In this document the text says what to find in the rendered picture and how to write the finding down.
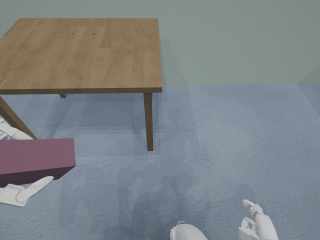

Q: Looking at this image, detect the robot right hand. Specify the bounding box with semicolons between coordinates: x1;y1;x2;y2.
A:
238;199;279;240

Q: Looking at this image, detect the robot left hand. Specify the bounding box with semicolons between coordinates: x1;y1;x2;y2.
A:
0;118;54;208

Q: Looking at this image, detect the robot right thigh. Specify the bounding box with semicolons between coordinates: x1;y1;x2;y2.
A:
170;224;208;240

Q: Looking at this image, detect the sponge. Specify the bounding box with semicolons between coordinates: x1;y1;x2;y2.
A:
0;138;76;188

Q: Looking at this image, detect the table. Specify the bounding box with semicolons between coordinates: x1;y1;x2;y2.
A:
0;18;163;151

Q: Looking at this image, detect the right robot shin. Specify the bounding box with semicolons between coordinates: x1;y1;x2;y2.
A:
176;221;186;226

